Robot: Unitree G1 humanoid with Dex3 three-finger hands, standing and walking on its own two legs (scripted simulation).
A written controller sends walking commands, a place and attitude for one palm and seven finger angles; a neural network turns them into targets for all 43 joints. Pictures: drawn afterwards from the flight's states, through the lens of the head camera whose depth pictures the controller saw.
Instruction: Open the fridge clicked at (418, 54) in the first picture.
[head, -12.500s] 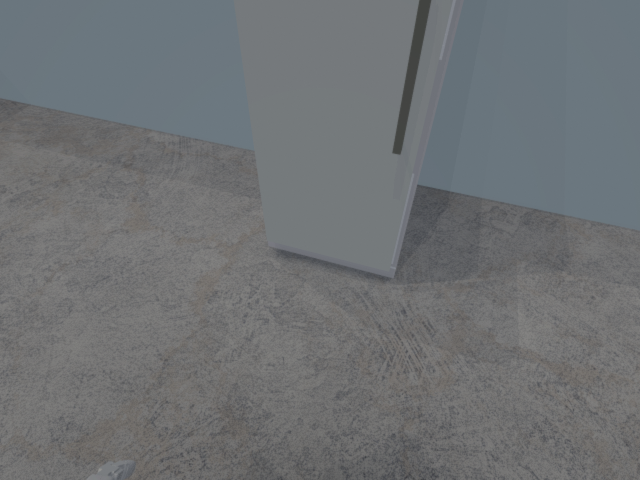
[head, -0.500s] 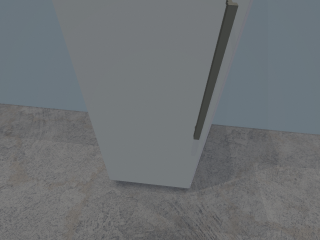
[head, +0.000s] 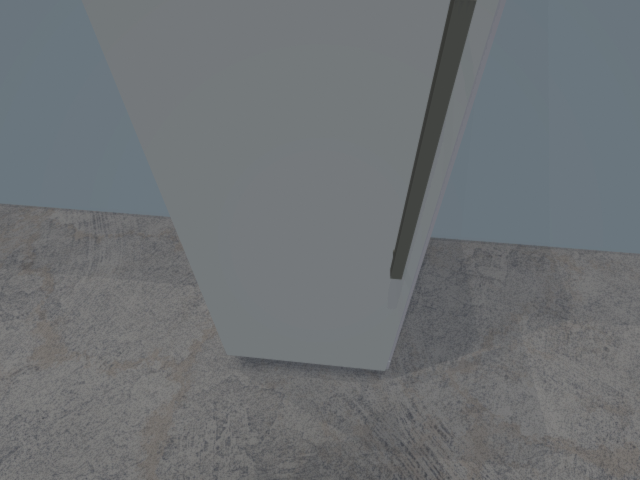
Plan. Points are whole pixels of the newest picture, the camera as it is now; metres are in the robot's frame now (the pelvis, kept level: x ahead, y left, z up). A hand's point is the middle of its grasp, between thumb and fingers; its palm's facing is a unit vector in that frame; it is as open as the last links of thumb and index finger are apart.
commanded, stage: look again from close up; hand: right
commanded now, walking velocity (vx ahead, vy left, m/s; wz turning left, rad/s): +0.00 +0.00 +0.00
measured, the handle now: (418, 169) +0.52 -0.11 +0.11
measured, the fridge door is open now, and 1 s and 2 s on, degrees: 0 0 0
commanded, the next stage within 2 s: raise the hand to about handle height in 0.16 s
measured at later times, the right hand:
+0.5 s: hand (512, 423) +0.20 -0.20 +0.01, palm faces +0.17 +0.98 -0.07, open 7.8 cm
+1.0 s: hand (539, 437) +0.18 -0.22 +0.02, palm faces +0.07 +1.00 -0.06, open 10.5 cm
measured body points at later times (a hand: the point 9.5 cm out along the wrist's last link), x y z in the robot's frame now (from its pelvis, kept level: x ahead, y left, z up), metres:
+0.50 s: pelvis -0.02 +0.02 -0.03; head -0.01 +0.01 +0.42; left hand +0.14 +0.26 -0.12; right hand +0.19 -0.25 +0.02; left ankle -0.03 +0.13 -0.74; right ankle +0.01 -0.09 -0.74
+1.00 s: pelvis -0.03 +0.04 -0.05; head +0.00 +0.04 +0.40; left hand +0.14 +0.27 -0.13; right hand +0.17 -0.27 +0.03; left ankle -0.03 +0.13 -0.74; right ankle +0.01 -0.09 -0.74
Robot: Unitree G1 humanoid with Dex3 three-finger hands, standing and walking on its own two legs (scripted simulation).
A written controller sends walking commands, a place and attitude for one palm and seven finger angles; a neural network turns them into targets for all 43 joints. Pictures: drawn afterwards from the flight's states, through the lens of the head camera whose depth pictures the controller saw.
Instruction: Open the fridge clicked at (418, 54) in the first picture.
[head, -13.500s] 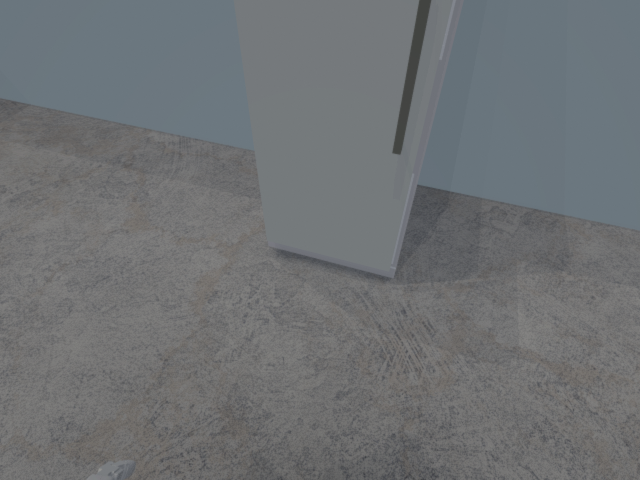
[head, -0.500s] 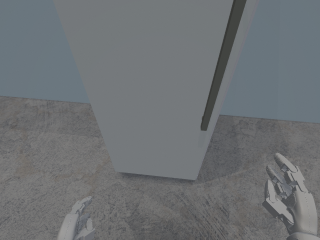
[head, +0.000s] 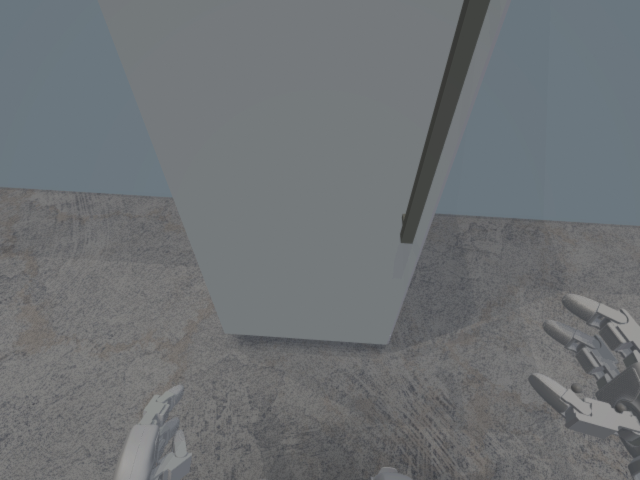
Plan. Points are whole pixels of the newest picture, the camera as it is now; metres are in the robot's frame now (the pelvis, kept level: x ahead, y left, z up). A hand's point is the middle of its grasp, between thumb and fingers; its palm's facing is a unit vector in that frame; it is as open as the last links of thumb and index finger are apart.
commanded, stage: raise the hand to about handle height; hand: right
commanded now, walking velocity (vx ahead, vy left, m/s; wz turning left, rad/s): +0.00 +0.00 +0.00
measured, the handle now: (436, 121) +0.56 -0.13 +0.16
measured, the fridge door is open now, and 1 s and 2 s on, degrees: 0 0 0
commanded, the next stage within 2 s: move the hooked fingers beside the handle in 1.36 s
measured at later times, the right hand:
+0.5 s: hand out of the picture +0.25 -0.30 +0.13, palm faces +0.05 +1.00 -0.04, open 13.4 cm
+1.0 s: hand out of the picture +0.28 -0.31 +0.19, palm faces +0.06 +1.00 -0.05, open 14.0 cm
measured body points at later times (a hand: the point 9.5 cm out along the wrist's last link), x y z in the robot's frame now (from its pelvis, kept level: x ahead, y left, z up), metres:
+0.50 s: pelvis +0.01 -0.03 +0.03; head +0.01 -0.04 +0.48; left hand +0.20 +0.19 -0.03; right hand +0.25 -0.35 +0.14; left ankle +0.00 +0.09 -0.69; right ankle +0.05 -0.13 -0.69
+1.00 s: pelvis +0.00 -0.03 +0.04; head -0.01 -0.02 +0.49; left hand +0.18 +0.20 -0.03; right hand +0.27 -0.36 +0.19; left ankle +0.00 +0.09 -0.69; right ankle +0.05 -0.13 -0.69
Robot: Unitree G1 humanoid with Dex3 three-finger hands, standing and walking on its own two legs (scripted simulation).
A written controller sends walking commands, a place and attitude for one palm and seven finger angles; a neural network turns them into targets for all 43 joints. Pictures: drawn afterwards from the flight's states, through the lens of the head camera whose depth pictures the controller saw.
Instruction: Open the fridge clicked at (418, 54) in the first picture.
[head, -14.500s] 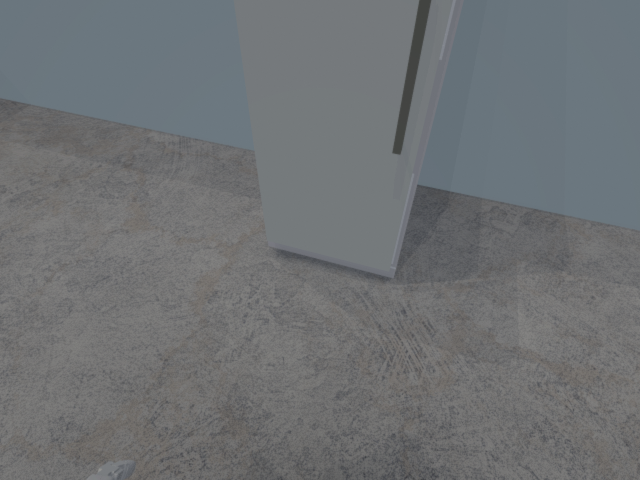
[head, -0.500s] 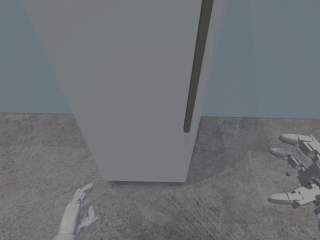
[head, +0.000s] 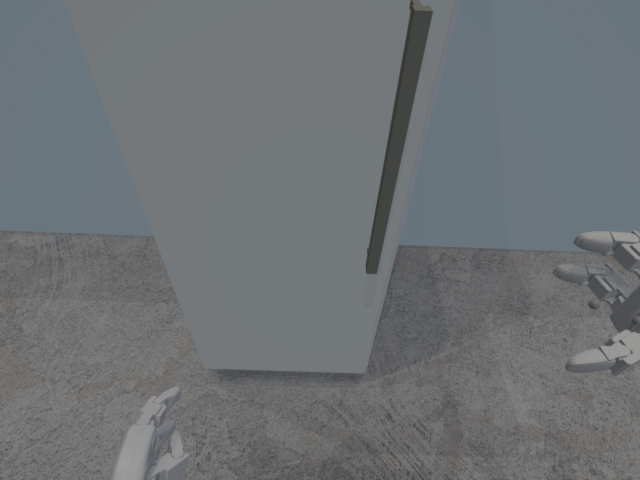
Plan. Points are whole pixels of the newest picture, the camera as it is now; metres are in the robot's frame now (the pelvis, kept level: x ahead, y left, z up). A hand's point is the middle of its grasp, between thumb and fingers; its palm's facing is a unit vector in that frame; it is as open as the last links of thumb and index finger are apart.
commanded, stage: raise the hand to about handle height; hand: right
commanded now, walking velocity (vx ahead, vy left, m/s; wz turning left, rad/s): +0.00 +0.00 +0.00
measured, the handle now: (388, 166) +0.56 -0.09 +0.12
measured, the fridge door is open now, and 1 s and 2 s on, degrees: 0 0 0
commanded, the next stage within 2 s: move the hooked fingers beside the handle in 0.36 s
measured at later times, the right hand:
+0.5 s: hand (567, 305) +0.28 -0.25 +0.14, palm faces +0.06 +1.00 -0.03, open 14.0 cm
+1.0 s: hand (513, 250) +0.36 -0.23 +0.14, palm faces +0.02 +1.00 +0.00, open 14.0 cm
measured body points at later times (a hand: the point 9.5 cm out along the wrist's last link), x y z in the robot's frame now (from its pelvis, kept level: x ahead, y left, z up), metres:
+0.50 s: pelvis +0.01 +0.02 +0.00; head -0.01 +0.03 +0.45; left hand +0.19 +0.26 -0.07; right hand +0.27 -0.31 +0.15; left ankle -0.01 +0.12 -0.73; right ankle +0.05 -0.10 -0.73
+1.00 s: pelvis +0.01 +0.01 +0.00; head +0.02 +0.02 +0.45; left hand +0.15 +0.26 -0.09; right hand +0.36 -0.28 +0.14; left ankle -0.01 +0.12 -0.73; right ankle +0.05 -0.10 -0.73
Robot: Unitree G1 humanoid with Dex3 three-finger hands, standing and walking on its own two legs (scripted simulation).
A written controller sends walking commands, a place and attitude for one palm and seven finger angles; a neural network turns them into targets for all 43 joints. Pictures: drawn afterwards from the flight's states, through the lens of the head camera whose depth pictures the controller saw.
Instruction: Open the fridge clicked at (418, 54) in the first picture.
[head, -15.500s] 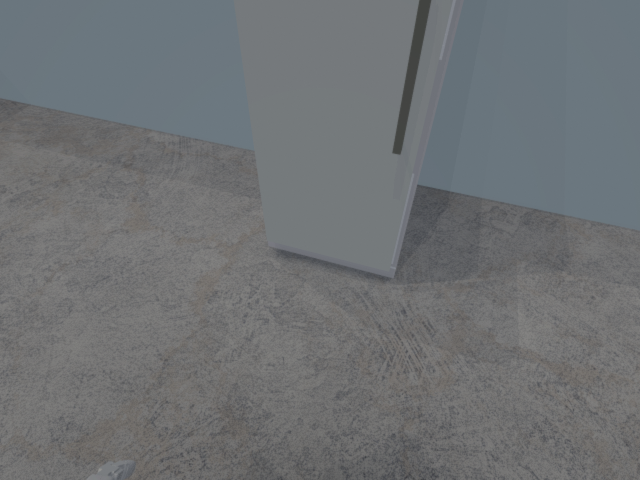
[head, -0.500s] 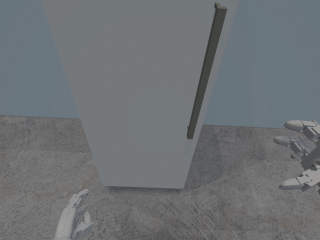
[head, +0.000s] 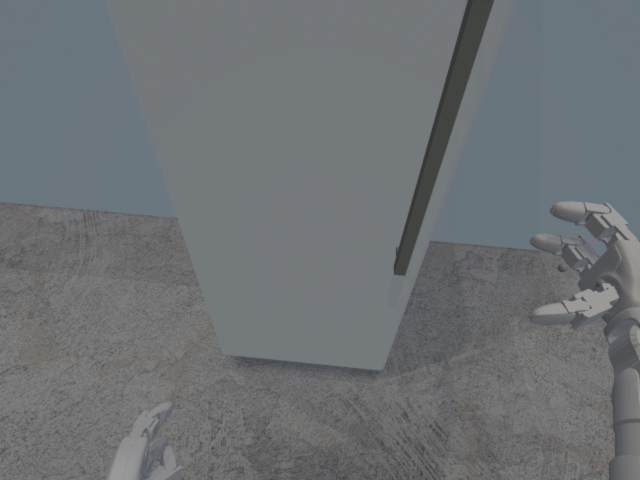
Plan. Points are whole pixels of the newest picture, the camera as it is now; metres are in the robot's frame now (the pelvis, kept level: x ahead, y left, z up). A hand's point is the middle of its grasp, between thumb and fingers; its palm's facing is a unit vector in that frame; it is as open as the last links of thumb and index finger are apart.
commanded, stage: move the hooked fingers beside the handle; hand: right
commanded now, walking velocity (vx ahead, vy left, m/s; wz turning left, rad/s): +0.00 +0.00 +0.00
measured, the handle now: (426, 166) +0.54 -0.12 +0.12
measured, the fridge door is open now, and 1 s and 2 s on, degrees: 0 0 0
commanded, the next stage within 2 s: feel for the door with the fingertips in 1.86 s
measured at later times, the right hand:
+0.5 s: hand (527, 234) +0.39 -0.23 +0.13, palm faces +0.06 +1.00 +0.01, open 14.0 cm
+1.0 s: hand (481, 195) +0.47 -0.19 +0.13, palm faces +0.05 +1.00 +0.01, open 14.0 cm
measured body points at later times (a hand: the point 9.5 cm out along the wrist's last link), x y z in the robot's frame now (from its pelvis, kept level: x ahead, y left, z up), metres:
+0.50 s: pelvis +0.00 -0.01 +0.00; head +0.01 -0.01 +0.45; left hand +0.13 +0.24 -0.10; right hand +0.39 -0.28 +0.14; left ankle -0.02 +0.11 -0.73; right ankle +0.03 -0.11 -0.73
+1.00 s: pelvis +0.00 +0.00 -0.01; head +0.04 +0.00 +0.44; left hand +0.03 +0.26 -0.12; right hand +0.46 -0.24 +0.13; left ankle -0.02 +0.11 -0.73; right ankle +0.03 -0.11 -0.73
